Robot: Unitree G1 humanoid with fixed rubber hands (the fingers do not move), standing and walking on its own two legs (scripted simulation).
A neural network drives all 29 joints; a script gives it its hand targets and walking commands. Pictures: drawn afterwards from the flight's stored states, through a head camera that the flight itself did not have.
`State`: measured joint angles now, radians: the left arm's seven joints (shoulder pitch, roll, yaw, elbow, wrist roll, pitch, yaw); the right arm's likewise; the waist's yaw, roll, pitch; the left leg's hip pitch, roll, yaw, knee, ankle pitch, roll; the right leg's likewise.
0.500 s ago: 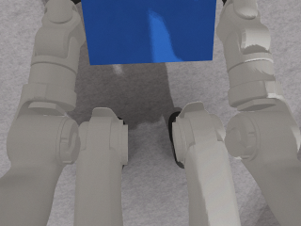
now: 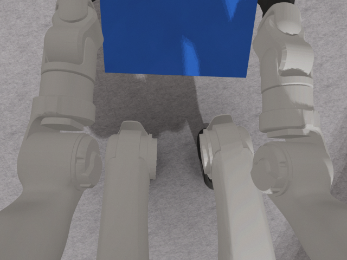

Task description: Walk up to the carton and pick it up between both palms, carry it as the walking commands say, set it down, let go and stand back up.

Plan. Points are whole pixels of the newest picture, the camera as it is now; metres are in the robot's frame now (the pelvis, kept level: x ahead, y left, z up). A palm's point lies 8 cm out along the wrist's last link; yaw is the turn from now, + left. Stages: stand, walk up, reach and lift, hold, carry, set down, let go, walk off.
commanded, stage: reach and lift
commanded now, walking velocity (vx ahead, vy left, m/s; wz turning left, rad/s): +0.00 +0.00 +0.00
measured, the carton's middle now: (177, 1) +0.57 -0.02 -0.18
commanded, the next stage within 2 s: none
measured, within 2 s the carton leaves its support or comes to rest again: neither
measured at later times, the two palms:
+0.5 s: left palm out of the picture +0.54 +0.14 -0.04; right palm out of the picture +0.52 -0.17 -0.04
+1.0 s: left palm out of the picture +0.52 +0.14 +0.03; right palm out of the picture +0.50 -0.17 +0.04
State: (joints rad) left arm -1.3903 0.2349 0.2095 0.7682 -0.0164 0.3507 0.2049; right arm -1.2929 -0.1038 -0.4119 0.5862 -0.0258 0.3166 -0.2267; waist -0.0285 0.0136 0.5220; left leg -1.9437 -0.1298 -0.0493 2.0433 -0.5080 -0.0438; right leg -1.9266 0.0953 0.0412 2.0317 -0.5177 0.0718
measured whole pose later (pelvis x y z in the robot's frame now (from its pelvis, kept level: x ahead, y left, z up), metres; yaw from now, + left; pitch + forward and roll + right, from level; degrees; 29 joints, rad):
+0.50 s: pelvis +0.00 +0.00 +0.05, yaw +0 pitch +21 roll -2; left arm -1.33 0.19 0.26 0.67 0.05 0.43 0.20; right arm -1.25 -0.07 -0.40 0.54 -0.04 0.39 -0.28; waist -0.02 0.02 0.52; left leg -1.77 -0.13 -0.07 1.90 -0.49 -0.04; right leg -1.75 0.11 0.05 1.88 -0.50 0.07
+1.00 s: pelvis -0.01 -0.01 +0.10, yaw +0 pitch +17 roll -1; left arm -1.27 0.19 0.25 0.66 0.03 0.45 0.19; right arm -1.21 -0.05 -0.38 0.51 -0.03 0.43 -0.30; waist -0.02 0.01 0.52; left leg -1.55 -0.13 -0.08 1.72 -0.45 -0.05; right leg -1.55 0.11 0.06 1.71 -0.45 0.05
